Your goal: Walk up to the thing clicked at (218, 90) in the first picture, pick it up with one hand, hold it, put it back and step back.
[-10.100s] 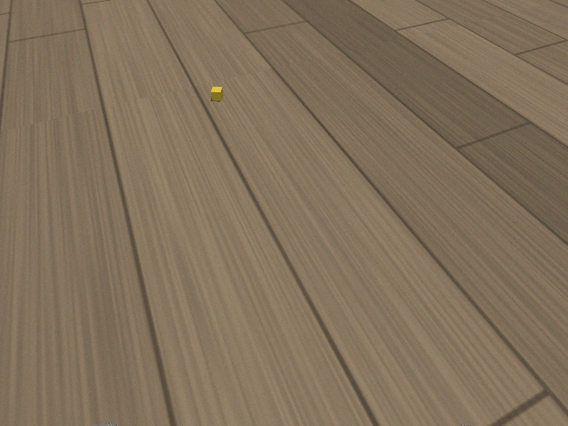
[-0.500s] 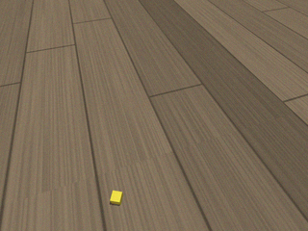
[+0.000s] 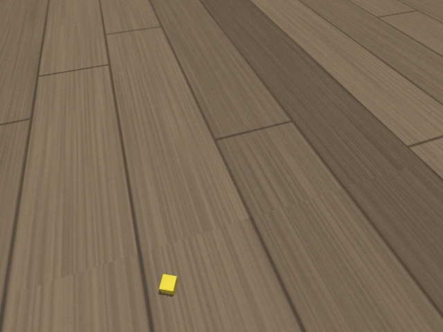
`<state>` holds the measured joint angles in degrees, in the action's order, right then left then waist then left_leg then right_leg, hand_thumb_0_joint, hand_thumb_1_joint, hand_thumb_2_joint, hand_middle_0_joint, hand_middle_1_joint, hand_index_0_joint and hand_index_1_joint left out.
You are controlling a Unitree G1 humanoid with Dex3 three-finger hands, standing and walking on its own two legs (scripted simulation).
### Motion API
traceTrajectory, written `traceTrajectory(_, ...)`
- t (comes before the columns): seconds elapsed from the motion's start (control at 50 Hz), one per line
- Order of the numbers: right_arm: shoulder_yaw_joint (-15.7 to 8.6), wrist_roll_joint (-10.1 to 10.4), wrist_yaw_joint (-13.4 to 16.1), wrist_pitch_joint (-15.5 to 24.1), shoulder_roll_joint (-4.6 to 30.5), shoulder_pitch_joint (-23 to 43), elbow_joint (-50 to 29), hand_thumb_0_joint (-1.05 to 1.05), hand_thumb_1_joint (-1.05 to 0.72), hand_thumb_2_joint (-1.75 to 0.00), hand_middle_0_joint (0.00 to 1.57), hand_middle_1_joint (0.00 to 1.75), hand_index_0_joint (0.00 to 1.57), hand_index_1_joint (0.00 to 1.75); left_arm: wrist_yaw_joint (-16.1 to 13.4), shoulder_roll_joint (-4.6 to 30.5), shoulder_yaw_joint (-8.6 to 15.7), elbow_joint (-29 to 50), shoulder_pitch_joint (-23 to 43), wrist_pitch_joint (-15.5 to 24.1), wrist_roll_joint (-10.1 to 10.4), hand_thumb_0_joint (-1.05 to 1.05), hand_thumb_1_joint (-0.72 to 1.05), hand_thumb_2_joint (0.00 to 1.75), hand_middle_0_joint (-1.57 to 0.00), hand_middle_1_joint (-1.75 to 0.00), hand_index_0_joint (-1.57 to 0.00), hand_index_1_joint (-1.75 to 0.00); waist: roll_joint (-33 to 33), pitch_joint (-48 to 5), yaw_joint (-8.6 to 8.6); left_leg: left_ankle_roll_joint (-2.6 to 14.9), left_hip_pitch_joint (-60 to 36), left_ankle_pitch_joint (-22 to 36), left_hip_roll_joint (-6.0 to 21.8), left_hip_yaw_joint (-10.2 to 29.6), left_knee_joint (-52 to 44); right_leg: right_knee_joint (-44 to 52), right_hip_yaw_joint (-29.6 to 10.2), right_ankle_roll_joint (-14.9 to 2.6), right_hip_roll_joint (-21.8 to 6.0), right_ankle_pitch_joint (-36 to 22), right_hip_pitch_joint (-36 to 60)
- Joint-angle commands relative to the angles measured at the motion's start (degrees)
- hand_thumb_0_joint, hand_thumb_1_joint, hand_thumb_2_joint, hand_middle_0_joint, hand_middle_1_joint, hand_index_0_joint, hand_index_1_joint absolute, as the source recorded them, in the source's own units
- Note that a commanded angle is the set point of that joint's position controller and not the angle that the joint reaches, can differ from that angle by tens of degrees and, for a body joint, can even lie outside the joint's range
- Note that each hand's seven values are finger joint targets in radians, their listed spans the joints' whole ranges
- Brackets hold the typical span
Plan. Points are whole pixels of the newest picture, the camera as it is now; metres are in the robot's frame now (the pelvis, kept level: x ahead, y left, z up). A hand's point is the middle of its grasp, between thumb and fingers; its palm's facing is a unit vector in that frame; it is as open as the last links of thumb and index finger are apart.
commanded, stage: rise first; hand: left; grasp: from above
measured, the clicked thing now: (169, 284) +0.38 +0.23 -0.75
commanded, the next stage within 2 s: none
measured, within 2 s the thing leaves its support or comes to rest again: neither
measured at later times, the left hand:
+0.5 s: hand out of the picture +0.13 +0.26 -0.20, palm faces -0.10 -0.92 -0.38, open 12.3 cm
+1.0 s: hand out of the picture +0.13 +0.28 -0.32, palm faces -0.32 -0.78 -0.54, open 14.0 cm
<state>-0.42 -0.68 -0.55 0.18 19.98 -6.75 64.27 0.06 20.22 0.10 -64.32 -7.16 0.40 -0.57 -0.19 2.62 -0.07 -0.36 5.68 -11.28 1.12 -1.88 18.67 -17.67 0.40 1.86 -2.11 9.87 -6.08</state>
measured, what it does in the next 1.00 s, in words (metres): lowers itself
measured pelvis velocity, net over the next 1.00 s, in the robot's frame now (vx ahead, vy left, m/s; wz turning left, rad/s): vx -0.04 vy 0.00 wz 0.02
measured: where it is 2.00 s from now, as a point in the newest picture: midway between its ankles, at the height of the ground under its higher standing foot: outside the picture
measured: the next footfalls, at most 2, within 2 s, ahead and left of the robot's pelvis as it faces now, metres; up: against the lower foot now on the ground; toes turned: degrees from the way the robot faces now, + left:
none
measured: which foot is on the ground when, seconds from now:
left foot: down 0.00-1.00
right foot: down 0.00-1.00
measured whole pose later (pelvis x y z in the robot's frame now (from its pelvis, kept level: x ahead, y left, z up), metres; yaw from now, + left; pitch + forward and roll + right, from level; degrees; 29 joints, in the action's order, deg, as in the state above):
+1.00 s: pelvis -0.04 +0.00 -0.17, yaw +1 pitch +26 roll -2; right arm -2.3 -0.7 -0.1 10.1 14.8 -6.3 31.8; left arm 2.3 23.9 9.0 -36.1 -4.9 -0.6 -23.0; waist 0.1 -9.9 -1.5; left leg -0.7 75.2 -35.9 1.7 2.2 84.6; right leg -82.5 1.7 1.4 -2.2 34.6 -74.2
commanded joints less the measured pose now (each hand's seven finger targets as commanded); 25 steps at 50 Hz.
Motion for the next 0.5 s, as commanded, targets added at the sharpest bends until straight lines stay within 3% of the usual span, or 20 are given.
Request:
traceTrajectory(0.0, -2.3, 0.1, 0.9, 1.4, 12.5, 2.4, -3.6, 0.0, -0.9, -0.9, 0.2, 0.3, 0.2, 0.3, -0.6, 11.9, 2.0, 3.2, 1.5, 1.2, -0.1, 0.0, 0.9, 0.9, -0.2, -0.3, -0.2, -0.3, -0.2, -3.7, 0.18, 1.52, -0.4, 8.1, 6.8, 5.5, -3.3, 2.0, -4.1, -2.53, -5.9, -7.3, 0.5)
traceTrajectory(0.04, -2.2, 0.1, 0.9, 1.5, 12.4, 2.2, -3.5, 0.0, -0.92, -0.91, 0.2, 0.3, 0.2, 0.3, -0.6, 11.8, 2.0, 3.1, 1.7, 1.2, -0.2, 0.0, 0.82, 0.98, -0.12, -0.38, -0.12, -0.38, 0.1, -3.5, 0.12, 1.57, 0.3, 7.8, 6.8, 5.5, -3.3, 2.2, -4.2, -2.53, -6.0, -8.1, 1.2)
traceTrajectory(0.06, 1.0, 4.1, 2.1, 4.3, 2.6, 1.3, -19.8, 0.0, -0.94, -0.91, 0.2, 0.3, 0.2, 0.3, -1.6, 2.8, 2.4, 23.3, 21.8, 6.6, 3.1, 0.0, 0.81, 0.92, -0.2, -0.46, -0.2, -0.46, 0.2, 1.4, -6.68, 0.97, 7.5, 0.5, -0.9, -1.0, 0.9, -2.0, 1.1, -1.86, 2.1, -2.7, -12.6)
traceTrajectory(0.08, 0.5, 4.1, 2.7, 4.2, 4.1, -1.6, -16.4, 0.0, -0.88, -0.9, 0.2, 0.3, 0.2, 0.3, -2.0, 5.2, 3.2, 19.0, 28.6, 6.3, 2.8, 0.0, 0.73, 0.89, -0.25, -0.52, -0.22, -0.54, 2.0, -2.3, -5.11, 1.07, 7.0, -0.2, -1.0, -0.7, 2.4, -2.7, 1.5, -1.62, 1.8, -1.3, -9.9)
traceTrajectory(0.1, -0.3, 4.0, 3.1, 3.7, 5.8, -3.5, -15.7, 0.0, -0.85, -0.89, 0.2, 0.3, 0.2, 0.3, -2.3, 8.5, 5.5, 9.6, 19.6, 4.1, 2.0, 0.0, 0.65, 0.95, -0.17, -0.59, -0.14, -0.62, 2.9, -1.1, -4.47, 1.2, 9.0, -1.8, -1.5, -0.8, 3.5, -3.2, 2.0, -2.14, 2.2, 1.2, -10.7)
traceTrajectory(0.12, -1.1, 4.0, 3.0, 3.0, 6.2, -4.1, -17.3, 0.0, -0.84, -0.89, 0.2, 0.3, 0.2, 0.3, -1.6, 9.2, 6.7, 4.8, 14.4, 2.9, 1.5, 0.0, 0.57, 0.91, -0.17, -0.66, -0.16, -0.67, 3.9, -1.0, -2.41, 1.09, 11.3, -0.7, -1.1, -1.1, 5.8, -5.2, 2.3, -2.2, 2.4, 1.3, -11.4)
traceTrajectory(0.14, -1.9, 3.5, 3.4, 3.0, 6.5, -4.8, -18.3, 0.0, -0.88, -0.9, 0.2, 0.3, 0.2, 0.3, -1.1, 12.0, 7.7, 6.4, 17.0, 2.8, 0.2, 0.0, 0.49, 0.9, -0.16, -0.73, -0.17, -0.73, 2.4, -4.8, -2.19, 1.0, 11.8, 1.0, -1.3, -0.8, 7.5, -7.0, 2.2, -2.45, 2.4, -0.3, -11.9)
traceTrajectory(0.16, -2.8, 3.2, 3.8, 3.4, 6.5, -6.3, -19.0, 0.0, -0.88, -0.9, 0.2, 0.3, 0.2, 0.3, -0.8, 16.3, 10.4, 9.1, 18.9, 3.4, -0.8, 0.0, 0.41, 0.88, -0.18, -0.78, -0.19, -0.77, 0.2, -10.0, -1.35, 0.73, 11.1, 3.0, -1.3, -0.6, 8.9, -9.0, 1.7, -2.4, 2.0, -2.9, -10.8)
traceTrajectory(0.2, -4.0, 2.0, 3.1, 3.7, 5.8, -8.3, -20.2, 0.0, -0.89, -0.9, 0.2, 0.3, 0.2, 0.3, 0.9, 13.7, 11.0, 2.7, 8.9, 2.1, -3.8, 0.0, 0.25, 0.89, -0.13, -0.91, -0.15, -0.89, 0.4, -14.1, -1.09, 0.55, 14.8, 6.3, -1.7, 0.0, 14.0, -13.8, 1.7, -2.49, 2.0, -6.4, -11.9)
traceTrajectory(0.22, -4.6, 1.4, 2.7, 3.8, 5.6, -8.6, -21.4, 0.0, -0.89, -0.9, 0.2, 0.3, 0.2, 0.3, 1.7, 13.3, 12.1, 3.0, 5.4, 1.5, -5.4, 0.0, 0.17, 0.9, -0.11, -0.95, -0.14, -0.92, -1.0, -16.6, 0.73, 0.34, 16.0, 7.8, -2.0, -0.1, 15.7, -15.7, 1.6, -2.79, 1.8, -7.2, -11.7)
traceTrajectory(0.26, -5.2, 1.6, 2.6, 4.0, 5.1, -7.9, -24.6, 0.0, -0.9, -0.9, 0.2, 0.3, 0.2, 0.3, 2.3, 13.6, 12.8, 9.3, 4.8, 0.5, -6.6, 0.0, 0.01, 0.91, -0.13, -0.96, -0.14, -0.94, -4.1, -20.8, 2.06, -0.21, 14.9, 10.0, -2.3, -0.1, 16.4, -16.9, 1.3, -3.0, 1.8, -8.2, -10.3)
traceTrajectory(0.3, -4.5, 1.8, 2.4, 3.9, 3.9, -6.1, -27.1, 0.0, -0.89, -0.9, 0.2, 0.3, 0.2, 0.3, 2.1, 10.2, 10.3, 9.3, 4.9, -2.1, -8.0, 0.0, -0.15, 0.93, -0.12, -0.98, -0.13, -0.97, -3.5, -16.4, 1.47, -0.25, 18.7, 6.9, -2.3, 0.1, 16.9, -16.8, 1.5, -3.03, 2.0, -4.8, -13.6)
traceTrajectory(0.34, -4.6, 2.1, 2.1, 4.2, 4.1, -4.7, -29.5, 0.0, -0.88, -0.9, 0.2, 0.3, 0.2, 0.3, 1.9, 9.8, 9.5, 12.2, 7.7, -4.2, -9.0, 0.0, -0.31, 0.93, -0.15, -0.94, -0.14, -0.95, -2.0, -13.5, 0.38, -0.12, 22.1, 2.6, -1.8, 0.7, 18.3, -17.7, 2.1, -2.99, 2.4, -0.2, -17.9)
traceTrajectory(0.36, -4.8, 2.1, 2.0, 4.4, 4.2, -4.2, -30.7, 0.0, -0.87, -0.9, 0.2, 0.3, 0.2, 0.3, 1.7, 10.8, 10.5, 13.6, 6.7, -4.9, -9.2, 0.0, -0.39, 0.93, -0.15, -0.95, -0.14, -0.96, -1.8, -13.4, 0.62, -0.09, 23.3, 1.0, -1.4, 0.9, 19.2, -18.9, 2.3, -3.03, 2.6, 1.8, -19.7)
traceTrajectory(0.42, -5.0, 1.9, 1.6, 5.5, 3.8, -5.4, -32.1, 0.0, -0.84, -0.89, 0.2, 0.3, 0.2, 0.3, 1.4, 8.0, 9.7, 16.4, 5.6, -5.8, -9.6, 0.0, -0.49, 0.93, -0.11, -1.01, -0.11, -1.01, -0.1, -14.0, -0.61, 0.02, 27.1, -0.8, -0.7, 1.4, 23.6, -23.8, 2.8, -2.93, 3.1, 4.2, -25.2)
traceTrajectory(0.48, -5.5, 1.4, 1.4, 6.9, 3.0, -5.8, -33.5, 0.0, -0.86, -0.89, 0.2, 0.3, 0.2, 0.3, 1.0, 10.2, 11.7, 22.4, 7.8, -4.2, -11.2, 0.0, -0.53, 0.96, -0.11, -1.01, -0.1, -1.02, -0.6, -17.3, -0.55, 0.23, 31.5, -3.2, -0.6, 1.6, 29.5, -29.4, 2.5, -2.86, 2.8, 6.3, -30.7)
